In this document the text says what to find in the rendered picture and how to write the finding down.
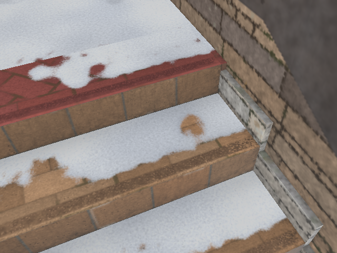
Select stairs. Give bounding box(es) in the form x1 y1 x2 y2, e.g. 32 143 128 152
0 65 305 253

